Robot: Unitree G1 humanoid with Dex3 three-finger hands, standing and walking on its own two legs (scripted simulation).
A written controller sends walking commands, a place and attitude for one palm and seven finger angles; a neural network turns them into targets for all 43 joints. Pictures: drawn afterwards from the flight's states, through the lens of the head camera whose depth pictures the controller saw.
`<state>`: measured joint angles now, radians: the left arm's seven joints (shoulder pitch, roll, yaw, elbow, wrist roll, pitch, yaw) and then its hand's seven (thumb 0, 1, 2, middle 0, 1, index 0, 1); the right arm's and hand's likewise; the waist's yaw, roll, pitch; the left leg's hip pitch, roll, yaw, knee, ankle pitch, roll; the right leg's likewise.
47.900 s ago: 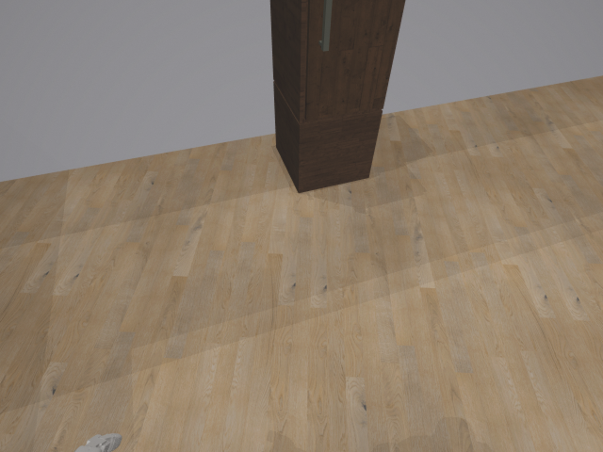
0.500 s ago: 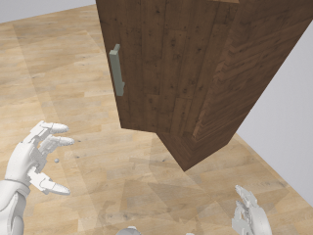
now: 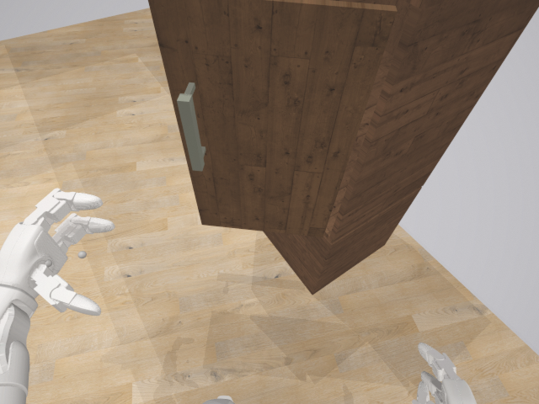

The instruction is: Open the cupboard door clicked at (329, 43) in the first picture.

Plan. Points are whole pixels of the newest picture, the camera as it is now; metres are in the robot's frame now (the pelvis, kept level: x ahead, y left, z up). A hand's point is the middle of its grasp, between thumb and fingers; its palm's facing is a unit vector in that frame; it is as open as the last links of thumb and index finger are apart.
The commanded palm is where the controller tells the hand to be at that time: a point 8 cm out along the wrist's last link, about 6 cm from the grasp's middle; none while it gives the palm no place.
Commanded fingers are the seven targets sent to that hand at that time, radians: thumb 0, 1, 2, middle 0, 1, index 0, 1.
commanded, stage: raise the hand with hooked fingers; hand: left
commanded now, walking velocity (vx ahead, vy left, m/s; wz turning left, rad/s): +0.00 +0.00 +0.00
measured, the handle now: (194, 129) +0.56 +0.17 +0.06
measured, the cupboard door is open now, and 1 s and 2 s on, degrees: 50 50 50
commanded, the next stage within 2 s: move the hooked fingers beside the handle in 0.24 s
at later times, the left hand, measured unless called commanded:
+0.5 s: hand (93, 250) +0.29 +0.26 +0.08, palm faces -0.03 -1.00 -0.03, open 14.0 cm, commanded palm +0.28 +0.31 +0.08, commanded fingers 0.00 -0.50 0.30 -0.30 -1.20 -0.30 -1.20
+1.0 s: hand (119, 206) +0.37 +0.25 +0.07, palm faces -0.05 -1.00 -0.02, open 14.0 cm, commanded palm +0.36 +0.30 +0.07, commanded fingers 0.00 -0.50 0.30 -0.30 -1.20 -0.30 -1.20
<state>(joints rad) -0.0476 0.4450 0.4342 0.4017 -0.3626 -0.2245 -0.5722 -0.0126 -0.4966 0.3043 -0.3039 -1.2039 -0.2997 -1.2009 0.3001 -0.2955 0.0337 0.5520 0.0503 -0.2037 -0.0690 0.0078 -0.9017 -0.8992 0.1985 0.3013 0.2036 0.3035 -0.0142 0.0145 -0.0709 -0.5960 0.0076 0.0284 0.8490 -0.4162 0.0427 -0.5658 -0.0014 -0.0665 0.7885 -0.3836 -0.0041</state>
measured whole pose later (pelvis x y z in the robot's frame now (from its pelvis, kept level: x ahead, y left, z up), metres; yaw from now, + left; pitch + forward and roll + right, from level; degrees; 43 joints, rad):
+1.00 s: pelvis +0.00 -0.02 -0.01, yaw +0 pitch +13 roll -2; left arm -0.42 0.52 0.45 0.81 -0.28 -0.29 -0.57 -0.01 -0.50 0.30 -0.30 -1.20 -0.30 -1.20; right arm 0.33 -0.30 0.04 0.59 0.05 -0.11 -0.08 0.01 -0.90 -0.90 0.20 0.30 0.20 0.30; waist -0.06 0.01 -0.07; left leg -0.68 0.03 0.02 0.88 -0.42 0.02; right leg -0.66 0.02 -0.07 0.83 -0.39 -0.03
